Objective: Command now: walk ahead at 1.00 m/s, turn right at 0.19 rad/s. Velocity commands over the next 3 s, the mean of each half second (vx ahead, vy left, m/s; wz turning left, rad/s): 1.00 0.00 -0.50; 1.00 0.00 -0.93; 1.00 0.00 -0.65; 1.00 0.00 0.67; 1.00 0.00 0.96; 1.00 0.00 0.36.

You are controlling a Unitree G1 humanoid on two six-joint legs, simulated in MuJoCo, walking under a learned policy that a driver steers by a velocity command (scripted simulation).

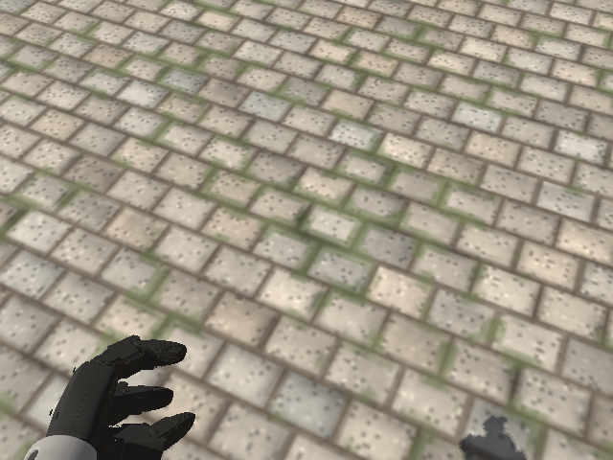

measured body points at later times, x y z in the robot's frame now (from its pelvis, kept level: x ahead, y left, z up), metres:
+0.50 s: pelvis +0.49 -0.01 +0.00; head +0.53 -0.02 +0.45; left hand +0.52 +0.28 -0.12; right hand +0.67 -0.29 -0.07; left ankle +0.62 +0.09 -0.71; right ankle +0.23 -0.06 -0.62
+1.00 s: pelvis +0.91 -0.22 +0.00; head +0.93 -0.24 +0.45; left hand +1.17 -0.05 -0.12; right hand +0.84 -0.49 -0.11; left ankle +0.92 +0.00 -0.59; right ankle +0.94 -0.24 -0.71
